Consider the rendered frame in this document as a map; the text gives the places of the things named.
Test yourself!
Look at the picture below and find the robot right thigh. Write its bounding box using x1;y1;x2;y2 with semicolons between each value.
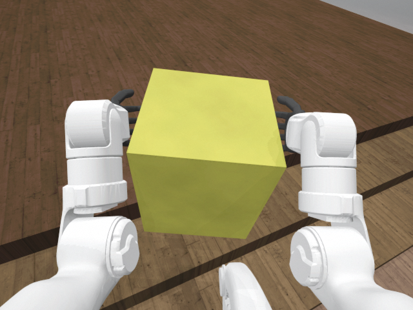
219;262;272;310

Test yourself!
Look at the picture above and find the robot left upper arm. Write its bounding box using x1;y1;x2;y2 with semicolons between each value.
0;216;139;310

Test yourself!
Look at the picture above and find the robot right upper arm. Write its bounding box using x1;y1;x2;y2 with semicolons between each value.
290;226;413;310

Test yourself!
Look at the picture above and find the left robot forearm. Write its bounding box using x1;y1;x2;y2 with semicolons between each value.
57;99;130;266

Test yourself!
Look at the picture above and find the right robot forearm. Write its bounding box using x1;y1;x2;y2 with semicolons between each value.
286;112;374;261

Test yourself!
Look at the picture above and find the carton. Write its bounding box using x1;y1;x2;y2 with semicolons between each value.
126;68;287;239

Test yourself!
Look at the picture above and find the robot left hand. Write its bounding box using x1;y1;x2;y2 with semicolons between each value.
111;89;141;147

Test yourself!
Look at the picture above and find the robot right hand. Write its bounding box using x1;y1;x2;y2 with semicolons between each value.
275;96;305;153

